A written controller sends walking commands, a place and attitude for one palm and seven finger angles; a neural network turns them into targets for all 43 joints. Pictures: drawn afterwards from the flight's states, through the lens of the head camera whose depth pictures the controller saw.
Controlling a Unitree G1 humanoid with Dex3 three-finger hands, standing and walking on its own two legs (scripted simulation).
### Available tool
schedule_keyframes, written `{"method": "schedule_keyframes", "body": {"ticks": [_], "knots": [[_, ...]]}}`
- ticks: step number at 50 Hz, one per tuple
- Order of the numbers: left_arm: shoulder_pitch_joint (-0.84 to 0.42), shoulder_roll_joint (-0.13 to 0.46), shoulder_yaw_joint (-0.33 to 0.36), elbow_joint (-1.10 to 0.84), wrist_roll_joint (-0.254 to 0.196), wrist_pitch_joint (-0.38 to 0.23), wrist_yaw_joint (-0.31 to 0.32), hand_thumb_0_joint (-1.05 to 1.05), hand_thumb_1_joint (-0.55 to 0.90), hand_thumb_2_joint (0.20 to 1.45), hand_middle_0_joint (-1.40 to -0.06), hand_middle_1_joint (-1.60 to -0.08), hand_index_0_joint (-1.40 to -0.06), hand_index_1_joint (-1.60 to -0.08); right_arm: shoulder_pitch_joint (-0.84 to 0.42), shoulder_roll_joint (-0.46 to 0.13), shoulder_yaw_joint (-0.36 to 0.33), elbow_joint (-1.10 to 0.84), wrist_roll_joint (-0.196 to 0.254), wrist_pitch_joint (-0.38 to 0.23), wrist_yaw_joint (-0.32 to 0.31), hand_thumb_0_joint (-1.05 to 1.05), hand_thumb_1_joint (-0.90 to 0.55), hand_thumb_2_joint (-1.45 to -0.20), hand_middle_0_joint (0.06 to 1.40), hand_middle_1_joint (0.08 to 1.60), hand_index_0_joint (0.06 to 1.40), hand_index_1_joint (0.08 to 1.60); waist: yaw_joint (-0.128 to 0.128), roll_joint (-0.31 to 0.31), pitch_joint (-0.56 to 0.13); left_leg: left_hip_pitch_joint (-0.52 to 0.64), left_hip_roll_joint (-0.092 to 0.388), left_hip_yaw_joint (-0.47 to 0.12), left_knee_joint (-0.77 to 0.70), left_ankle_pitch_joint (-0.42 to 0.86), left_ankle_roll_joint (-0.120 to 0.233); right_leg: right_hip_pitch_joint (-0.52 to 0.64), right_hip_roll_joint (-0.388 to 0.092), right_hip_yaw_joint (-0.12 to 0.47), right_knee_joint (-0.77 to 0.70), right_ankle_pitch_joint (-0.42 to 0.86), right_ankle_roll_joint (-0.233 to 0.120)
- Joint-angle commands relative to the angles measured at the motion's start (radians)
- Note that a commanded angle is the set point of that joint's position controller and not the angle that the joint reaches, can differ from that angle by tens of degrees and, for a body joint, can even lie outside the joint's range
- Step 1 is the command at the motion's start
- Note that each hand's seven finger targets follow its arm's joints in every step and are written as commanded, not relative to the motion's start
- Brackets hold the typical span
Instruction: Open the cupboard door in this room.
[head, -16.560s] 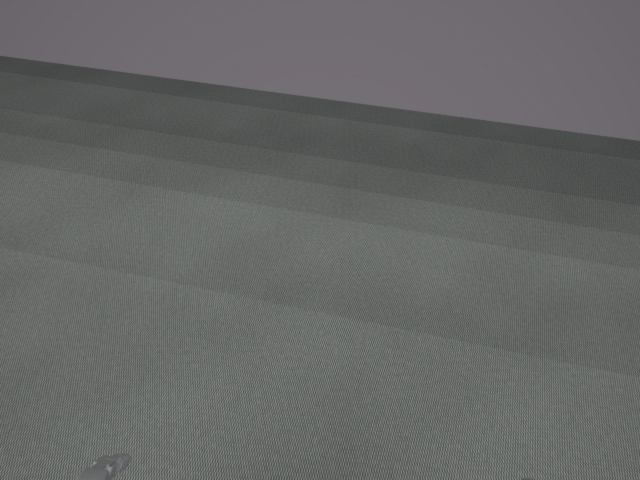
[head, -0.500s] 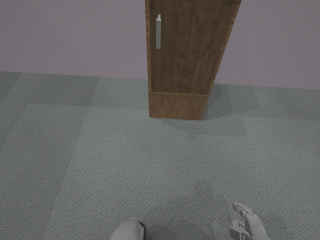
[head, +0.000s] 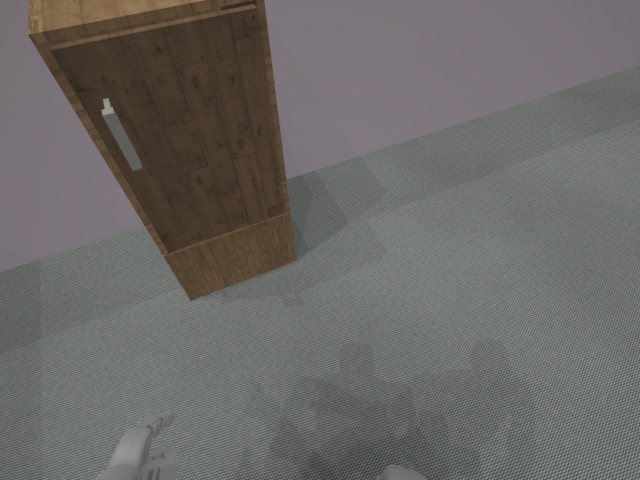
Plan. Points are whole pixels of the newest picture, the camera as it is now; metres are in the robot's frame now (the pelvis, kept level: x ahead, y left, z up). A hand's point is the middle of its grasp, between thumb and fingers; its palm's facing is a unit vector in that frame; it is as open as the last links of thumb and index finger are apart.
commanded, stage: turn to face it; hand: left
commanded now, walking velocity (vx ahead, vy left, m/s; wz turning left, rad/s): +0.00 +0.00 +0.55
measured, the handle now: (122, 135) +0.73 +0.40 -0.02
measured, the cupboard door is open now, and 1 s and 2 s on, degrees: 0 0 0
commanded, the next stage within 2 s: take the last steps up to it in 0.88 s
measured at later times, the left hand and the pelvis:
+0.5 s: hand out of the picture +0.06 +0.23 -0.18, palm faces +0.19 -0.96 -0.20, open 7.3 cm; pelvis +0.02 +0.03 +0.01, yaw +9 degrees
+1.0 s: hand out of the picture +0.03 +0.17 -0.14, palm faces +0.31 -0.91 -0.27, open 7.4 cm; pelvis +0.00 -0.04 +0.01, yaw +18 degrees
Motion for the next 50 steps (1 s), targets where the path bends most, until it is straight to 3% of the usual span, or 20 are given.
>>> {"method": "schedule_keyframes", "body": {"ticks": [1, 2, 3, 6, 8, 12, 15, 18, 19, 20, 21, 23, 28, 32, 40, 46, 47, 48, 49, 50], "knots": [[0.3, 0.273, 0.045, 0.036, -0.016, -0.056, 0.034, 0.0, 0.9, 0.9, -0.2, -0.3, -0.2, -0.3, -0.038, -0.061, 0.003, -0.141, 0.02, 0.002, -0.009, 0.0, -0.9, -0.9, 0.2, 0.3, 0.2, 0.3, 0.147, -0.332, -0.29, -0.404, -0.069, -0.212, 0.546, -0.277, -0.044, 0.509, -0.364, 0.458, -0.207, 1.005, -0.213], [0.279, 0.232, 0.031, 0.037, -0.021, -0.055, 0.047, 0.0, 0.9, 0.9, -0.2, -0.3, -0.2, -0.3, -0.042, -0.069, 0.005, -0.133, 0.027, 0.016, -0.022, 0.0, -0.9, -0.9, 0.2, 0.3, 0.2, 0.3, 0.127, -0.211, -0.267, -0.374, -0.037, -0.331, 0.571, -0.249, -0.027, 0.451, -0.365, 0.337, -0.202, 1.008, -0.242], [0.228, 0.195, 0.025, 0.03, -0.016, -0.059, 0.055, 0.0, 0.9, 0.9, -0.2, -0.3, -0.2, -0.3, -0.036, -0.042, 0.017, -0.11, 0.023, 0.023, -0.021, 0.0, -0.9, -0.9, 0.2, 0.3, 0.2, 0.3, 0.109, -0.208, -0.272, -0.375, -0.042, -0.359, 0.583, -0.193, -0.023, 0.434, -0.305, 0.309, -0.213, 0.914, -0.217], [0.083, 0.115, -0.016, 0.015, -0.013, -0.062, 0.056, 0.0, 0.9, 0.9, -0.2, -0.3, -0.2, -0.3, 0.01, -0.038, 0.017, -0.05, 0.015, 0.038, -0.018, 0.0, -0.9, -0.9, 0.2, 0.3, 0.2, 0.3, 0.035, -0.114, -0.194, -0.273, -0.058, -0.384, 0.538, -0.047, -0.023, 0.23, -0.221, 0.158, -0.272, 0.574, -0.164], [0.025, 0.101, -0.026, 0.015, -0.008, -0.067, 0.055, 0.0, 0.9, 0.9, -0.2, -0.3, -0.2, -0.3, 0.056, -0.017, 0.022, -0.024, 0.018, 0.04, -0.012, 0.0, -0.9, -0.9, 0.2, 0.3, 0.2, 0.3, 0.005, -0.141, -0.15, -0.188, -0.077, -0.36, 0.421, -0.007, -0.02, 0.126, -0.189, 0.073, -0.316, 0.392, -0.138], [0.072, 0.111, -0.014, 0.05, -0.004, -0.058, 0.056, 0.0, 0.9, 0.9, -0.2, -0.3, -0.2, -0.3, -0.018, -0.018, 0.017, -0.041, 0.021, 0.039, -0.007, 0.0, -0.9, -0.9, 0.2, 0.3, 0.2, 0.3, 0.051, -0.184, -0.059, -0.215, -0.101, -0.331, 0.321, -0.04, -0.023, 0.13, -0.239, 0.077, -0.344, 0.325, -0.167], [0.098, 0.12, 0.002, 0.062, 0.0, -0.054, 0.062, 0.0, 0.9, 0.9, -0.2, -0.3, -0.2, -0.3, -0.048, -0.01, 0.014, -0.059, 0.02, 0.03, -0.003, 0.0, -0.9, -0.9, 0.2, 0.3, 0.2, 0.3, 0.064, -0.17, -0.07, -0.207, -0.097, -0.315, 0.175, -0.038, -0.02, 0.187, -0.27, 0.071, -0.282, 0.381, -0.169], [0.107, 0.105, 0.007, 0.063, -0.015, -0.041, 0.061, 0.0, 0.9, 0.9, -0.2, -0.3, -0.2, -0.3, 0.023, -0.023, 0.007, -0.048, 0.016, 0.018, 0.003, 0.0, -0.9, -0.9, 0.2, 0.3, 0.2, 0.3, 0.031, -0.045, -0.122, -0.031, -0.098, -0.313, -0.13, 0.219, -0.002, 0.137, -0.227, -0.008, -0.113, 0.256, -0.077], [0.131, 0.055, 0.002, 0.049, -0.021, -0.032, 0.058, 0.0, 0.9, 0.9, -0.2, -0.3, -0.2, -0.3, 0.052, -0.09, -0.008, -0.052, 0.01, 0.006, 0.003, 0.0, -0.9, -0.9, 0.2, 0.3, 0.2, 0.3, 0.021, 0.185, -0.134, 0.033, 0.047, -0.552, -0.253, 0.395, 0.063, 0.004, -0.115, -0.06, 0.056, 0.01, -0.006], [0.092, 0.006, -0.012, 0.017, -0.022, -0.025, 0.055, 0.0, 0.9, 0.9, -0.2, -0.3, -0.2, -0.3, 0.078, -0.167, -0.026, -0.059, 0.002, 0.007, -0.004, 0.0, -0.9, -0.9, 0.2, 0.3, 0.2, 0.3, -0.001, 0.364, -0.1, 0.024, 0.226, -0.783, -0.354, 0.615, 0.181, -0.134, -0.008, -0.054, 0.261, -0.354, 0.049], [0.058, 0.032, -0.007, 0.01, -0.013, -0.019, 0.056, 0.0, 0.9, 0.9, -0.2, -0.3, -0.2, -0.3, 0.065, -0.18, -0.029, -0.057, -0.002, 0.016, -0.008, 0.0, -0.9, -0.9, 0.2, 0.3, 0.2, 0.3, -0.005, 0.238, -0.102, -0.039, 0.246, -0.756, -0.361, 0.49, 0.23, -0.095, -0.017, 0.034, 0.381, -0.351, 0.027], [0.046, 0.034, 0.001, 0.04, -0.006, -0.015, 0.051, 0.0, 0.9, 0.9, -0.2, -0.3, -0.2, -0.3, -0.007, -0.128, -0.02, -0.066, 0.0, 0.007, -0.024, 0.0, -0.9, -0.9, 0.2, 0.3, 0.2, 0.3, 0.022, 0.22, -0.09, -0.006, 0.149, -0.711, -0.357, 0.452, 0.18, -0.187, -0.029, 0.095, 0.463, -0.221, 0.035], [0.089, 0.04, -0.003, 0.087, -0.012, -0.025, 0.045, 0.0, 0.9, 0.9, -0.2, -0.3, -0.2, -0.3, -0.005, -0.115, -0.013, -0.066, 0.012, -0.013, -0.032, 0.0, -0.9, -0.9, 0.2, 0.3, 0.2, 0.3, 0.031, 0.057, -0.185, 0.188, 0.07, -0.559, -0.277, 0.788, 0.173, -0.203, -0.016, 0.098, 0.48, -0.105, 0.066], [0.091, 0.05, -0.006, 0.094, -0.014, -0.019, 0.05, 0.0, 0.9, 0.9, -0.2, -0.3, -0.2, -0.3, 0.009, -0.118, -0.016, -0.055, 0.014, -0.008, -0.03, 0.0, -0.9, -0.9, 0.2, 0.3, 0.2, 0.3, 0.024, 0.088, -0.179, 0.204, 0.065, -0.575, -0.282, 0.781, 0.181, -0.187, -0.017, 0.102, 0.431, -0.106, 0.083], [0.064, 0.045, -0.017, 0.082, -0.017, -0.008, 0.053, 0.0, 0.9, 0.9, -0.2, -0.3, -0.2, -0.3, -0.044, -0.138, -0.024, -0.06, 0.004, 0.013, -0.019, 0.0, -0.9, -0.9, 0.2, 0.3, 0.2, 0.3, 0.02, 0.144, -0.092, 0.023, 0.065, -0.658, -0.342, 0.431, 0.212, -0.06, 0.001, 0.089, 0.233, -0.172, 0.064], [0.191, 0.036, -0.017, 0.111, -0.022, -0.029, 0.057, 0.0, 0.9, 0.9, -0.2, -0.3, -0.2, -0.3, -0.11, -0.14, -0.03, -0.076, 0.006, 0.022, -0.012, 0.0, -0.9, -0.9, 0.2, 0.3, 0.2, 0.3, 0.073, 0.13, -0.118, -0.139, 0.005, -0.677, -0.286, 0.292, 0.169, 0.21, 0.038, 0.061, -0.132, -0.019, 0.034], [0.227, 0.058, -0.013, 0.12, -0.018, -0.038, 0.06, 0.0, 0.9, 0.9, -0.2, -0.3, -0.2, -0.3, -0.115, -0.12, -0.027, -0.079, 0.013, 0.023, -0.009, 0.0, -0.9, -0.9, 0.2, 0.3, 0.2, 0.3, 0.089, 0.075, -0.128, -0.212, -0.037, -0.645, -0.227, 0.231, 0.13, 0.315, 0.014, 0.078, -0.264, 0.06, 0.03], [0.247, 0.121, -0.003, 0.116, -0.004, -0.052, 0.067, 0.0, 0.9, 0.9, -0.2, -0.3, -0.2, -0.3, -0.097, -0.056, -0.02, -0.087, 0.023, 0.024, -0.005, 0.0, -0.9, -0.9, 0.2, 0.3, 0.2, 0.3, 0.092, -0.131, -0.15, -0.327, -0.14, -0.538, -0.049, 0.084, 0.062, 0.397, -0.162, 0.266, -0.403, -0.017, -0.02], [0.217, 0.19, 0.004, 0.094, 0.002, -0.055, 0.068, 0.0, 0.9, 0.9, -0.2, -0.3, -0.2, -0.3, -0.122, -0.026, -0.011, -0.117, 0.021, 0.028, -0.007, 0.0, -0.9, -0.9, 0.2, 0.3, 0.2, 0.3, 0.093, -0.334, -0.08, -0.396, -0.239, -0.433, 0.149, -0.136, 0.01, 0.284, -0.363, 0.482, -0.463, 0.02, -0.127], [0.189, 0.17, -0.005, 0.077, -0.01, -0.052, 0.065, 0.0, 0.9, 0.9, -0.2, -0.3, -0.2, -0.3, -0.135, -0.069, -0.024, -0.107, 0.012, 0.04, -0.006, 0.0, -0.9, -0.9, 0.2, 0.3, 0.2, 0.3, 0.09, -0.212, -0.066, -0.325, -0.199, -0.479, 0.289, -0.135, 0.018, 0.127, -0.376, 0.447, -0.492, -0.09, -0.172]]}}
